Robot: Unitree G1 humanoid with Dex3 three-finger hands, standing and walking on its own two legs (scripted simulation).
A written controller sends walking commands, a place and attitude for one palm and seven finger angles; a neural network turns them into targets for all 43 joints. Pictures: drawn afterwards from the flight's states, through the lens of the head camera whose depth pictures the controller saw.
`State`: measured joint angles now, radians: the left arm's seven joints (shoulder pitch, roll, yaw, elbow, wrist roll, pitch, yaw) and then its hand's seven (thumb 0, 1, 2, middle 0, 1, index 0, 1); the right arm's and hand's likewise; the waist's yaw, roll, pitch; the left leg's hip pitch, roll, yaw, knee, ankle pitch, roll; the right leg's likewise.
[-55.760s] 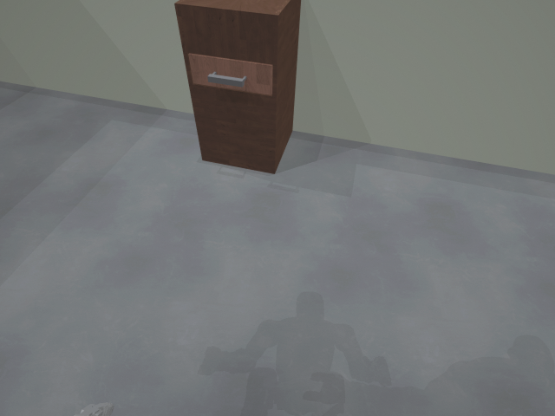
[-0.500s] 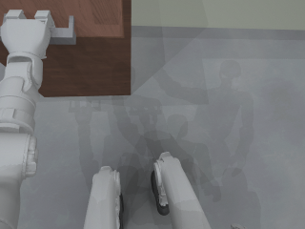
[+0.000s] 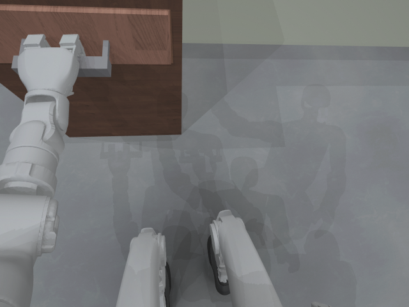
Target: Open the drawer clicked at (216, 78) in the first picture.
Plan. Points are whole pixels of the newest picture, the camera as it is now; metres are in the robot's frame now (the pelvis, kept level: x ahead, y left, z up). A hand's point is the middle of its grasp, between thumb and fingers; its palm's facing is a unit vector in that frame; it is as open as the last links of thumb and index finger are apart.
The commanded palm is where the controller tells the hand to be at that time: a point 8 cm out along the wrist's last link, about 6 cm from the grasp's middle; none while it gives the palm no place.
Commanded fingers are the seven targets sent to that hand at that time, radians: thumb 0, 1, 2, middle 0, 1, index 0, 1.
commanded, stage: pull the drawer open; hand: left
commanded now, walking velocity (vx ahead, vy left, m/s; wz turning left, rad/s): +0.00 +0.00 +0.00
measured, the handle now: (65, 56) +0.59 +0.21 -0.02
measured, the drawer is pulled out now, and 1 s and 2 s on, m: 0.01 0.05 0.09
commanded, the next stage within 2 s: none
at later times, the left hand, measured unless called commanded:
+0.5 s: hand (63, 94) +0.52 +0.22 -0.04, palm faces -0.04 +0.00 -1.00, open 5.9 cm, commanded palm +0.49 +0.22 +0.00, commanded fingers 0.00 0.90 0.90 -0.40 -1.35 -0.40 -1.35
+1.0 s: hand (62, 106) +0.50 +0.22 -0.04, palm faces -0.03 +0.00 -1.00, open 5.9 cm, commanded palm +0.47 +0.22 +0.00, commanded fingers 0.00 0.90 0.90 -0.40 -1.35 -0.40 -1.35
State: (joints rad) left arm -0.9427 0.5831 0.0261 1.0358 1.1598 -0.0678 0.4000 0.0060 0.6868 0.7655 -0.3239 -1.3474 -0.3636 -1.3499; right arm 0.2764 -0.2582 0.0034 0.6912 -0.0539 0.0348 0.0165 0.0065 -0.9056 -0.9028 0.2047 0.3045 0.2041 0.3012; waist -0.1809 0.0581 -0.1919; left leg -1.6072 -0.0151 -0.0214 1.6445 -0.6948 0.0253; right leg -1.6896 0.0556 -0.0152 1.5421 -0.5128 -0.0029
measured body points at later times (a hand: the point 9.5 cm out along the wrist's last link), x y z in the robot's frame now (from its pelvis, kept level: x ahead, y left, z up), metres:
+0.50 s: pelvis +0.01 -0.01 +0.01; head +0.21 +0.00 +0.41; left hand +0.52 +0.22 +0.01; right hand +0.06 -0.28 -0.13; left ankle +0.02 +0.10 -0.53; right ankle +0.08 -0.12 -0.53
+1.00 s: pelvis +0.00 +0.00 +0.01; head +0.19 +0.00 +0.41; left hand +0.50 +0.22 +0.01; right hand +0.05 -0.28 -0.13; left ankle +0.02 +0.10 -0.53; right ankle +0.08 -0.12 -0.53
